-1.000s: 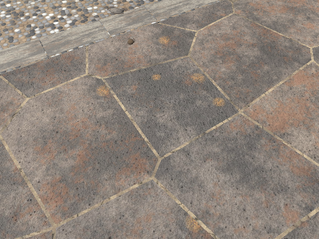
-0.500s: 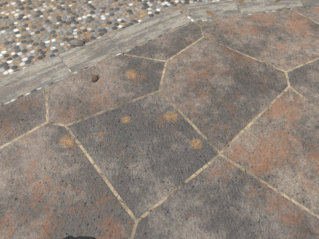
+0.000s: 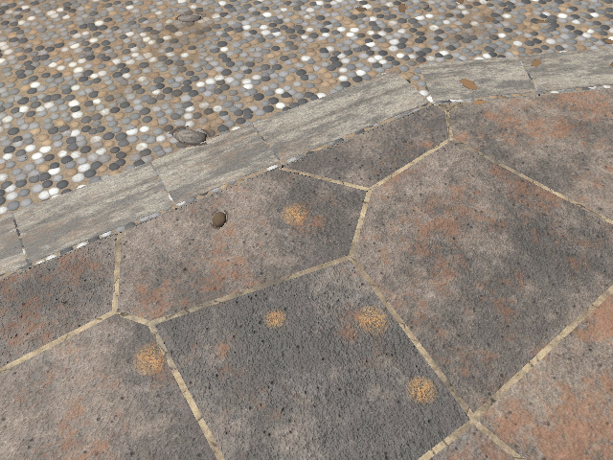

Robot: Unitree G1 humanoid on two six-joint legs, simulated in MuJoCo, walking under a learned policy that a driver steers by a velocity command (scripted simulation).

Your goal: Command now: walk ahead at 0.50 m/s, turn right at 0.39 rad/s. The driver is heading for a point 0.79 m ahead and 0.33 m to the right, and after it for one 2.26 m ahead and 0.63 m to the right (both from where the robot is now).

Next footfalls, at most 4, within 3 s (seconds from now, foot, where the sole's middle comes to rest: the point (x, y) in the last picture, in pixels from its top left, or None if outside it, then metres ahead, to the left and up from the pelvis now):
0.10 left None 0.23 0.11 -0.78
0.66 right None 0.43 -0.15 -0.78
1.22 left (438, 330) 0.80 -0.20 -0.78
1.70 right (559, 327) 0.83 -0.49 -0.78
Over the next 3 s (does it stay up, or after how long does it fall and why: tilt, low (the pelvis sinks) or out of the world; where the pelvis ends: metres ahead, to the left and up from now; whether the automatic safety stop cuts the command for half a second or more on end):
stays up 1.32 -0.50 0.00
